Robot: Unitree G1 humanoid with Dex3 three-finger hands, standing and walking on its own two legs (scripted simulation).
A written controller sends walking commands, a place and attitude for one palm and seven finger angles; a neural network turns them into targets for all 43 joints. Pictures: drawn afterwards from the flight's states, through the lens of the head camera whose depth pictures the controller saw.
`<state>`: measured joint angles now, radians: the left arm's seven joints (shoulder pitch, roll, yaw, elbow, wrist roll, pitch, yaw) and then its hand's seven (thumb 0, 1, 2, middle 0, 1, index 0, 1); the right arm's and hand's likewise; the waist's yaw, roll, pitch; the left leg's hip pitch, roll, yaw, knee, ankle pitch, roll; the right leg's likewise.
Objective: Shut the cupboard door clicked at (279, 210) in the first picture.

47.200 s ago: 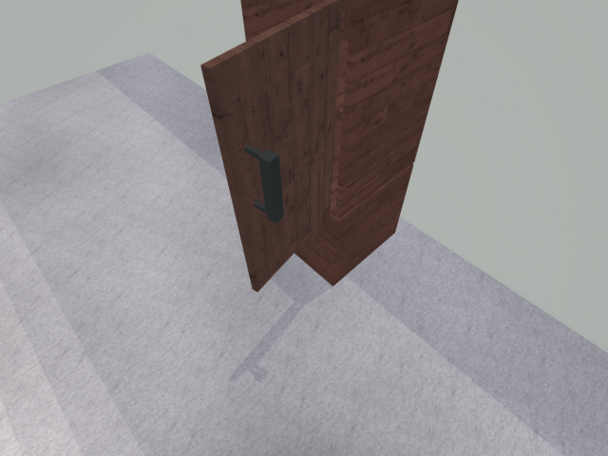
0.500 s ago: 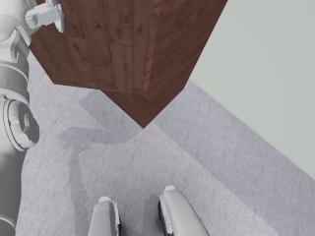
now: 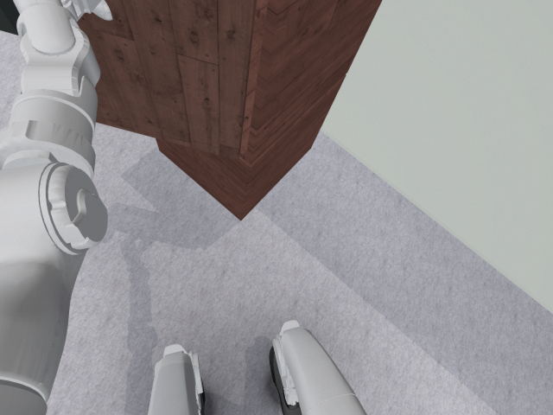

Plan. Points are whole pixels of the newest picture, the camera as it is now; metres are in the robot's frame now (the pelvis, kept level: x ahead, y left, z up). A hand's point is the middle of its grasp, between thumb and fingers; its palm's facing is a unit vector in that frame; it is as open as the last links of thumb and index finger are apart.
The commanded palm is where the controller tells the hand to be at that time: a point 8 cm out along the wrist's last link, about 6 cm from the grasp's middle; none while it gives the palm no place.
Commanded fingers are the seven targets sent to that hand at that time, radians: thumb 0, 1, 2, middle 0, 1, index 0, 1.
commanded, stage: pull the fist back off the door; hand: left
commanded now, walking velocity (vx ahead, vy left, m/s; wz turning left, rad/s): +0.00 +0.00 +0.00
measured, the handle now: out of the picture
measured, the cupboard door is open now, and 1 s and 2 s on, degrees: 28 28 28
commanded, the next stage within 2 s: draw the hand back to the body in 0.62 s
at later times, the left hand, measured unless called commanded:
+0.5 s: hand (117, 33) +0.55 +0.09 +0.13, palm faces +0.17 -0.98 -0.01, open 3.1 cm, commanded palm +0.51 +0.13 +0.13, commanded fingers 0.00 0.90 0.90 -1.30 -1.50 -1.30 -1.50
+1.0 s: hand (64, 69) +0.48 +0.13 +0.16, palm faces +0.20 -0.98 -0.01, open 3.1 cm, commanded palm +0.43 +0.17 +0.17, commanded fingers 0.00 0.90 0.90 -1.30 -1.50 -1.30 -1.50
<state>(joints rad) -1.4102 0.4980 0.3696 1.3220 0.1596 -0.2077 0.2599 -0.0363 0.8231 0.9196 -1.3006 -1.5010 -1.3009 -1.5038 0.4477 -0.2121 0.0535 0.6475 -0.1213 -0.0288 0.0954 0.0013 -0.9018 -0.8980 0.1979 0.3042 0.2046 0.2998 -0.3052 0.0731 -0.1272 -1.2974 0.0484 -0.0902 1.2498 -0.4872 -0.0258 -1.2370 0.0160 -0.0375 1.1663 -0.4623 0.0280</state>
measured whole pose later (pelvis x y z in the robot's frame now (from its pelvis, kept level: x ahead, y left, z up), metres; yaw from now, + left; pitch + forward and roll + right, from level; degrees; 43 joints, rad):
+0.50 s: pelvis +0.04 -0.01 +0.05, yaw +0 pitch +22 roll -1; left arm -0.90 0.21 0.29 1.06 0.03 -0.42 0.22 0.01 0.90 0.90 -1.30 -1.50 -1.30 -1.50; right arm 0.44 -0.25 -0.04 0.65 -0.08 0.04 0.08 0.00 -0.90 -0.90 0.20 0.30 0.20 0.30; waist -0.17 0.04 -0.14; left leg -0.93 0.05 -0.03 1.02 -0.48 -0.03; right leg -0.91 0.01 0.01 0.99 -0.47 0.02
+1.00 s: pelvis +0.03 -0.01 +0.07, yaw +0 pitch +14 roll +0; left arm -0.60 0.17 0.25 0.80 -0.07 -0.37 0.13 0.02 0.90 0.90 -1.30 -1.50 -1.30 -1.50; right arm 0.39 -0.22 -0.01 0.62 -0.01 0.06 0.02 0.01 -0.90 -0.90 0.20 0.30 0.20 0.30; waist -0.09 0.05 -0.12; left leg -0.72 0.04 0.00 0.89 -0.43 -0.03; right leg -0.72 0.00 0.03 0.89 -0.42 0.02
